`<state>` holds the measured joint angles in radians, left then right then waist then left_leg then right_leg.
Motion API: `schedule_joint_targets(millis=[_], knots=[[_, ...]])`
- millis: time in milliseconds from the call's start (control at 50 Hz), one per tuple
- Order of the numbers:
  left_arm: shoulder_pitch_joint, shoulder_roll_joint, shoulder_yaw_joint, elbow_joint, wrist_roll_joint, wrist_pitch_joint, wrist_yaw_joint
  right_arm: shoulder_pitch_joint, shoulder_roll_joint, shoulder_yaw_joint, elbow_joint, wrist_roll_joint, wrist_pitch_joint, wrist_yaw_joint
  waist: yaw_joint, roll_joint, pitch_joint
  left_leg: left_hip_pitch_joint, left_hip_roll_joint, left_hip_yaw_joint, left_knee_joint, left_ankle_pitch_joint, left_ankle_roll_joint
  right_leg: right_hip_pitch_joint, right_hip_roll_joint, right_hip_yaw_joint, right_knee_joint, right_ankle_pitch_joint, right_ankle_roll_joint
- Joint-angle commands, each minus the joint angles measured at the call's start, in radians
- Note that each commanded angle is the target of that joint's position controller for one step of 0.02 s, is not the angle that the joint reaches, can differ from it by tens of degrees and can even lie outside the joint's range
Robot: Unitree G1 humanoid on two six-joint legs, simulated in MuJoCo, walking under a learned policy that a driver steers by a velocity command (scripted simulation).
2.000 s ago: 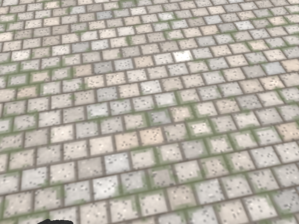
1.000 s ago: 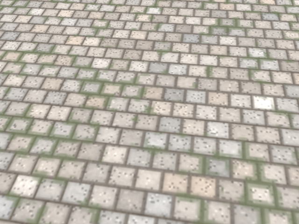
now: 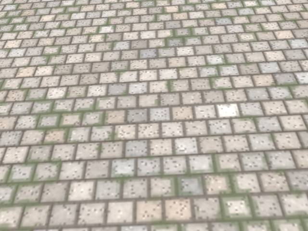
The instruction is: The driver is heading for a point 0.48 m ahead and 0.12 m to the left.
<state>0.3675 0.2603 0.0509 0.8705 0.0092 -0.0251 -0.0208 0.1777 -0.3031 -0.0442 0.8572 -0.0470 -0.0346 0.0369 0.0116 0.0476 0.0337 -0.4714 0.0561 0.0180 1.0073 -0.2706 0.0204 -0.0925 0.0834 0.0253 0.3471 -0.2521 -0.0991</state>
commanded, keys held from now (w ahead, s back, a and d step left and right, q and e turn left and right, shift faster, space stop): w+q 0.44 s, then no key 0.56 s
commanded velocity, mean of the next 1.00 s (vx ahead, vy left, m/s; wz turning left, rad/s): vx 0.31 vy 0.00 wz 0.17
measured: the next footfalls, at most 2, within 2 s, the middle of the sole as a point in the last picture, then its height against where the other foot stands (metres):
left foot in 0.34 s outside the picture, level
right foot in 0.80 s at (181, 207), level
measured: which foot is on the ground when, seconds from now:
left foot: up 0.00-0.32, down 0.34-0.82, up 0.84-1.00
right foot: down 0.00-0.36, up 0.38-0.78, down 0.80-1.00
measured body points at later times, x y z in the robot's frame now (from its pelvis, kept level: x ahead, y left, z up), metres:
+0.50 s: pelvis +0.28 +0.03 -0.01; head +0.31 +0.03 +0.44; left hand +0.33 +0.29 -0.14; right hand +0.37 -0.24 -0.15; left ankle +0.31 +0.06 -0.75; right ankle +0.24 -0.11 -0.65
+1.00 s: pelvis +0.46 +0.02 -0.01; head +0.49 +0.01 +0.44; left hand +0.48 +0.27 -0.14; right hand +0.58 -0.22 -0.16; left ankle +0.38 +0.12 -0.70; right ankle +0.56 -0.03 -0.75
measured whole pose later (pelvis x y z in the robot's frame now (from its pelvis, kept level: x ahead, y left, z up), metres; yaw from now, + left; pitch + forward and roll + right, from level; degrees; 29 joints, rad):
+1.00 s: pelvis +0.46 +0.02 -0.01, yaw +15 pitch -1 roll +1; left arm 0.20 0.21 -0.02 0.92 0.02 -0.03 0.02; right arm 0.21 -0.24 -0.02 0.98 -0.02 0.02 -0.02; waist -0.01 0.02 0.08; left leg -0.28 -0.05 -0.07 0.85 -0.50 0.01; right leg -0.30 0.04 -0.06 0.42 -0.10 -0.08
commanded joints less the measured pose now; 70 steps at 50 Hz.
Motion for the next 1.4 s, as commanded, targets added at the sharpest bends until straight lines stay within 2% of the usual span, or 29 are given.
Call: schedule_joint_targets(millis=[20, 220, 280, 320, 340, 360, 380, 400, 420, 460, 520, 560, 640, 700, 780, 800, 820, 840, 860, 900, 920, 960, 1020, 1080, 1140, 1160, 1180, 1220, 1400], knots=[[0.051, 0.139, 0.027, -0.019, -0.009, -0.036, 0.011, -0.024, -0.069, -0.010, -0.040, 0.000, 0.001, 0.006, -0.001, -0.104, 0.013, -0.217, 0.023, 0.013, -0.001, 0.099, -0.024, 0.153, -0.242, 0.209, -0.187, 0.348, -0.105], [0.111, 0.102, -0.006, 0.071, 0.017, -0.056, 0.034, -0.245, -0.019, 0.026, -0.120, 0.025, 0.000, 0.017, 0.046, -0.111, 0.114, -0.175, -0.052, 0.092, -0.347, 0.236, 0.056, 0.185, -0.257, -0.020, -0.251, 0.701, -0.032], [0.073, 0.128, -0.006, 0.079, 0.024, -0.061, 0.052, -0.118, -0.050, 0.015, -0.086, 0.024, -0.002, 0.001, -0.026, -0.140, 0.020, 0.012, -0.143, 0.141, -0.393, 0.161, 0.114, 0.253, -0.273, -0.077, -0.059, 1.193, 0.009], [0.035, 0.168, 0.005, 0.073, 0.035, -0.046, 0.061, 0.158, -0.095, -0.009, 0.003, 0.027, -0.011, -0.011, -0.139, -0.161, -0.114, 0.256, -0.180, 0.113, -0.453, 0.110, 0.151, 0.233, -0.277, -0.094, 0.304, 1.243, 0.026], [-0.001, 0.174, 0.004, 0.055, 0.027, -0.046, 0.058, 0.304, -0.128, -0.026, 0.040, 0.014, -0.014, -0.021, -0.215, -0.117, -0.174, 0.470, -0.103, 0.001, -0.517, 0.080, 0.198, 0.064, -0.251, -0.121, 0.572, 1.011, 0.031], [0.018, 0.084, -0.015, 0.013, 0.019, -0.058, 0.043, 0.342, -0.224, -0.054, 0.038, 0.005, -0.007, -0.033, -0.165, 0.083, -0.228, 0.682, 0.163, -0.422, -0.538, 0.047, 0.315, -0.255, -0.091, -0.142, 0.961, 0.220, 0.057], [0.030, 0.100, -0.009, -0.013, 0.016, -0.067, 0.026, 0.269, -0.227, -0.061, 0.034, 0.033, 0.000, -0.024, -0.102, 0.144, -0.274, 0.773, 0.274, -0.858, -0.698, 0.030, 0.448, -0.536, 0.035, 0.019, 1.177, -0.243, 0.063], [-0.040, 0.124, -0.011, -0.032, 0.025, -0.079, 0.022, 0.177, -0.191, -0.060, 0.021, 0.051, 0.000, -0.021, -0.077, 0.020, -0.139, 0.653, 0.248, -0.719, -0.740, -0.060, 0.410, -0.608, -0.059, 0.093, 1.133, -0.137, 0.038], [-0.085, 0.137, -0.010, -0.045, 0.019, -0.091, 0.016, 0.131, -0.128, -0.047, 0.008, 0.046, 0.000, -0.019, -0.061, -0.054, -0.047, 0.503, 0.221, -0.605, -0.776, -0.023, 0.378, -0.586, -0.099, 0.073, 1.064, -0.067, 0.038], [-0.086, 0.114, -0.014, -0.047, 0.030, -0.071, 0.016, 0.089, -0.065, -0.027, 0.010, 0.039, -0.012, -0.027, 0.012, -0.125, 0.040, 0.292, 0.140, -0.430, -0.800, 0.264, 0.312, -0.479, -0.150, 0.050, 0.933, -0.049, 0.065], [-0.052, 0.064, -0.026, -0.049, 0.033, -0.024, 0.017, 0.125, -0.088, -0.025, 0.030, 0.041, -0.044, -0.026, 0.039, -0.084, 0.009, 0.207, 0.084, -0.233, -0.770, 0.794, 0.283, -0.379, -0.152, -0.008, 0.801, -0.042, 0.113], [-0.098, 0.055, -0.029, -0.068, 0.028, -0.015, 0.016, 0.148, -0.095, -0.023, 0.041, 0.040, -0.045, -0.026, 0.029, -0.044, -0.003, 0.222, 0.034, -0.152, -0.751, 0.941, 0.232, -0.384, -0.142, -0.044, 0.670, 0.039, 0.125], [-0.212, 0.043, -0.037, -0.099, 0.013, -0.006, 0.014, 0.199, -0.065, -0.010, 0.057, 0.046, -0.024, -0.038, -0.036, 0.024, -0.045, 0.329, -0.015, -0.098, -0.707, 0.979, 0.109, -0.380, -0.113, -0.086, 0.440, 0.217, 0.118], [-0.258, 0.052, -0.040, -0.101, 0.009, -0.009, 0.022, 0.226, -0.065, -0.006, 0.071, 0.037, -0.012, -0.053, -0.071, 0.033, -0.054, 0.430, 0.015, -0.124, -0.669, 0.949, 0.097, -0.381, -0.094, -0.082, 0.340, 0.246, 0.105], [-0.136, 0.094, -0.027, -0.049, 0.017, -0.032, 0.040, 0.180, -0.075, -0.007, 0.076, 0.030, -0.005, -0.070, -0.011, 0.037, -0.044, 0.489, 0.066, -0.191, -0.520, 0.988, 0.104, -0.256, -0.069, -0.043, 0.171, 0.154, 0.051], [-0.056, 0.098, -0.024, -0.021, 0.023, -0.046, 0.046, 0.152, -0.081, -0.007, 0.074, 0.042, -0.009, -0.069, 0.042, 0.005, -0.059, 0.464, 0.044, -0.180, -0.422, 0.918, 0.089, -0.141, -0.088, -0.026, 0.039, 0.301, 0.029], [0.034, 0.144, -0.016, 0.000, 0.029, -0.060, 0.055, 0.158, -0.064, 0.001, 0.049, 0.050, -0.022, -0.066, 0.060, -0.077, -0.154, 0.355, 0.000, -0.161, -0.276, 0.641, 0.064, 0.074, -0.239, 0.106, 0.079, 0.766, -0.008], [0.039, 0.191, -0.003, 0.004, 0.012, -0.044, 0.053, 0.335, 0.026, 0.015, 0.078, 0.078, -0.013, -0.063, -0.002, -0.281, -0.297, 0.197, -0.142, -0.105, -0.015, -0.083, 0.018, 0.280, -0.488, 0.346, 0.151, 1.208, -0.217], [0.009, 0.108, -0.023, -0.005, -0.012, -0.031, 0.041, 0.295, -0.051, 0.001, 0.103, 0.055, 0.008, -0.069, 0.013, -0.180, -0.309, 0.160, -0.177, -0.113, 0.060, -0.370, 0.023, 0.192, -0.503, 0.413, 0.090, 1.103, -0.263], [-0.118, 0.054, -0.043, -0.016, -0.001, -0.025, 0.038, 0.200, -0.036, -0.001, 0.110, 0.023, 0.031, -0.063, -0.025, -0.080, -0.125, 0.145, -0.127, -0.144, 0.064, -0.302, 0.010, -0.020, -0.405, 0.288, -0.007, 0.729, -0.202], [-0.153, 0.039, -0.051, -0.013, 0.005, -0.021, 0.046, 0.178, -0.020, 0.003, 0.113, 0.024, 0.045, -0.058, -0.042, -0.100, -0.073, 0.176, -0.101, -0.140, -0.004, -0.263, -0.001, -0.106, -0.359, 0.222, -0.054, 0.603, -0.159], [-0.177, 0.055, -0.050, 0.004, 0.015, -0.012, 0.050, 0.202, 0.007, 0.014, 0.138, 0.022, 0.069, -0.056, -0.065, -0.166, -0.056, 0.256, -0.100, -0.087, -0.134, -0.224, -0.024, -0.183, -0.277, 0.136, -0.089, 0.417, -0.102], [-0.139, 0.083, -0.042, 0.032, 0.014, -0.006, 0.048, 0.178, 0.016, 0.020, 0.163, 0.031, 0.086, -0.068, -0.040, -0.162, -0.080, 0.280, -0.095, -0.050, -0.285, -0.199, -0.032, -0.159, -0.271, 0.144, -0.101, 0.232, -0.093], [-0.150, 0.100, -0.033, 0.047, 0.009, 0.010, 0.048, 0.153, 0.018, 0.025, 0.181, 0.033, 0.087, -0.072, -0.036, -0.170, -0.067, 0.318, -0.083, -0.028, -0.415, -0.093, -0.019, -0.196, -0.260, 0.167, -0.125, -0.048, -0.069], [-0.142, 0.084, -0.031, 0.062, 0.000, 0.026, 0.048, 0.152, 0.016, 0.034, 0.199, 0.018, 0.070, -0.073, -0.038, -0.118, -0.005, 0.385, -0.035, -0.086, -0.611, 0.036, 0.015, -0.297, -0.234, 0.171, -0.136, -0.248, 0.015], [-0.127, 0.073, -0.030, 0.065, -0.005, 0.029, 0.045, 0.144, -0.007, 0.034, 0.195, 0.014, 0.059, -0.074, -0.019, -0.083, 0.014, 0.341, 0.019, -0.161, -0.657, -0.017, 0.032, -0.290, -0.203, 0.151, -0.119, -0.233, 0.043], [-0.126, 0.056, -0.029, 0.070, -0.011, 0.033, 0.042, 0.123, -0.012, 0.035, 0.207, 0.026, 0.051, -0.072, 0.003, 0.003, 0.065, 0.192, 0.029, -0.183, -0.684, -0.097, 0.045, -0.207, -0.153, 0.089, -0.091, -0.132, 0.051], [-0.095, 0.037, -0.031, 0.103, -0.003, 0.030, 0.039, 0.105, 0.018, 0.046, 0.214, 0.034, 0.028, -0.072, 0.022, 0.030, 0.036, 0.119, 0.038, -0.192, -0.744, -0.104, 0.029, -0.044, -0.149, 0.071, -0.021, 0.031, 0.045], [-0.076, 0.019, -0.038, 0.181, 0.000, 0.020, 0.044, 0.167, 0.036, 0.048, 0.249, 0.037, 0.020, -0.079, 0.003, -0.037, 0.033, 0.222, 0.025, -0.157, -0.717, 0.033, 0.038, -0.071, -0.160, 0.071, -0.021, 0.104, 0.048]])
